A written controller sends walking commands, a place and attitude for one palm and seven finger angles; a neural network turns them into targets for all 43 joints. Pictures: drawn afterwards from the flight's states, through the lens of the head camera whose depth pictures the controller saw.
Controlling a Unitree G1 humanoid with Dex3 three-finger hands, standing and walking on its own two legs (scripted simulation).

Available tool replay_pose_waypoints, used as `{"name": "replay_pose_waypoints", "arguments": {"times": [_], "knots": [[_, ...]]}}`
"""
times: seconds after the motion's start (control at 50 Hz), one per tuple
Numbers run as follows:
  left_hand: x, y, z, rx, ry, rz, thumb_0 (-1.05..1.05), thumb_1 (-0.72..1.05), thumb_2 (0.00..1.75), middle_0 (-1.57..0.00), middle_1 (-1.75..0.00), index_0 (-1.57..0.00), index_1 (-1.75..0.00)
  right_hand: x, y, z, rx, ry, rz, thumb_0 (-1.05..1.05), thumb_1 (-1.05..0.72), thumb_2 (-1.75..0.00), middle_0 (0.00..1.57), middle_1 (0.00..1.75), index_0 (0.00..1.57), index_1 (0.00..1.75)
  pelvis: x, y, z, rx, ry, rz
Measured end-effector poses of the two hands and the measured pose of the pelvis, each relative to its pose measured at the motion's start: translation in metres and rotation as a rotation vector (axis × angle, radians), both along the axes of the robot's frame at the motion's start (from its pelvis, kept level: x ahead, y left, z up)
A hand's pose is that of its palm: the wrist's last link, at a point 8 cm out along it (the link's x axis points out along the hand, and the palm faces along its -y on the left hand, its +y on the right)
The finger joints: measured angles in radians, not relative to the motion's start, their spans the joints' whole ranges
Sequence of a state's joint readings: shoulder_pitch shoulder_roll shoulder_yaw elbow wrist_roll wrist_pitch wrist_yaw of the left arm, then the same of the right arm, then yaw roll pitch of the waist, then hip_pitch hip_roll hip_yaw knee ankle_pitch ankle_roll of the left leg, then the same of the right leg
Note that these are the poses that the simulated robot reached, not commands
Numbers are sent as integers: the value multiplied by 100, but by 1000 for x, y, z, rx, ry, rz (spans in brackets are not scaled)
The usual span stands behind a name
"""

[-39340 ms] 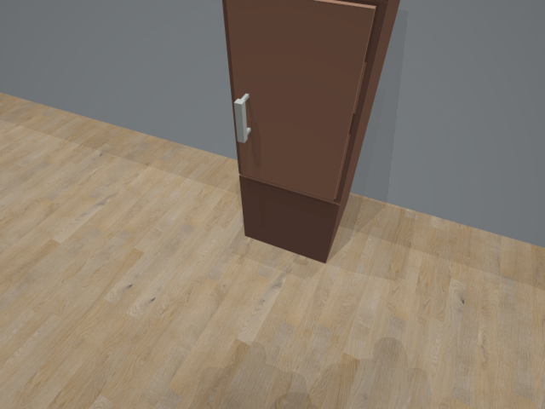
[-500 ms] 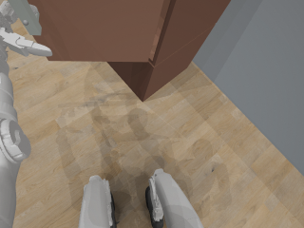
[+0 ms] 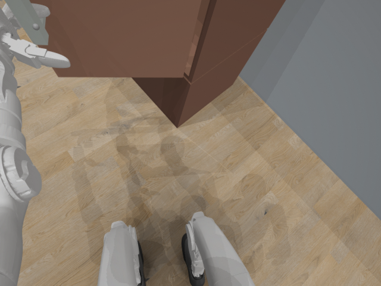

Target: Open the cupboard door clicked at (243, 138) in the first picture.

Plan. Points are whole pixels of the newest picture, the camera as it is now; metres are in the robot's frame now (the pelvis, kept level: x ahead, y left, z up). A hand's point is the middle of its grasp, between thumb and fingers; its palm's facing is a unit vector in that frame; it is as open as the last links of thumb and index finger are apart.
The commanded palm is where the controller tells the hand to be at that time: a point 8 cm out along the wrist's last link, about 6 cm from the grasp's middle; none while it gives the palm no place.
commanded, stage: close the thumb around the handle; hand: left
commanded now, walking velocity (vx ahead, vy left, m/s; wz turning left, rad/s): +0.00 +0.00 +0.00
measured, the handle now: (24, 0) +0.63 +0.21 +0.07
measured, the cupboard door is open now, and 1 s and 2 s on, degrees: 54 54 97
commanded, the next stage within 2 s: pull the door open along its arc in 0.78 s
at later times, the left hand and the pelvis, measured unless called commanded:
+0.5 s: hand (39, 24) +0.58 +0.19 +0.07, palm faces -0.01 -1.00 -0.02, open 9.1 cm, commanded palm +0.57 +0.22 +0.06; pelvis +0.01 +0.00 +0.01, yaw +0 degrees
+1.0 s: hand (38, 26) +0.58 +0.19 +0.07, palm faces -0.01 -1.00 -0.02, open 5.7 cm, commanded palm +0.56 +0.22 +0.06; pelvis +0.00 +0.00 +0.00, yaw +0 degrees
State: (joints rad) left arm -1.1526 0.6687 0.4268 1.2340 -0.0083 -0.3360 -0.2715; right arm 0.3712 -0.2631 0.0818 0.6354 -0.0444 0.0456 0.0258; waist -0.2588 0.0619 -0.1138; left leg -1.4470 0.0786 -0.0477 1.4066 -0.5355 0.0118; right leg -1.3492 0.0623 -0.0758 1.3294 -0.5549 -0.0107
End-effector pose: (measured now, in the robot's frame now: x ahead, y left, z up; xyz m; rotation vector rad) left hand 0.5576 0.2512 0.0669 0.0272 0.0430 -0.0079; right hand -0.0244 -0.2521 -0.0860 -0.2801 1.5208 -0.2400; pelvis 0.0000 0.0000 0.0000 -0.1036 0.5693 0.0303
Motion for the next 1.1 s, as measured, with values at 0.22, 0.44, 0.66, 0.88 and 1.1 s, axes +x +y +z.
{"name": "replay_pose_waypoints", "arguments": {"times": [0.22,0.44,0.66,0.88,1.1], "knots": [[2,-2,-2,-2,3,7,-1,-43,33,-30,-121,-32,-123,9,-1,0,1,0,9,1,-90,-90,20,30,20,30,4,-1,1,-1,5,6],[4,-5,4,-5,1,-4,-1,4,53,-34,-126,-35,-127,17,-2,3,5,-18,10,1,-90,-90,20,30,20,30,9,-2,5,1,-1,6],[0,-4,2,5,-3,4,1,63,78,-38,-132,-38,-132,16,-2,1,13,-20,5,1,-90,-90,20,30,20,30,9,-2,5,5,-5,1],[0,-4,1,-8,-2,-4,1,71,82,-38,-135,-38,-135,14,-3,0,1,-24,6,1,-90,-90,20,30,20,30,5,-2,2,2,-6,2],[-4,-5,1,-10,-6,-4,1,72,80,-37,-135,-36,-135,10,0,-1,6,-31,-8,1,-90,-90,20,30,20,30,3,1,2,5,-7,-8]]}}
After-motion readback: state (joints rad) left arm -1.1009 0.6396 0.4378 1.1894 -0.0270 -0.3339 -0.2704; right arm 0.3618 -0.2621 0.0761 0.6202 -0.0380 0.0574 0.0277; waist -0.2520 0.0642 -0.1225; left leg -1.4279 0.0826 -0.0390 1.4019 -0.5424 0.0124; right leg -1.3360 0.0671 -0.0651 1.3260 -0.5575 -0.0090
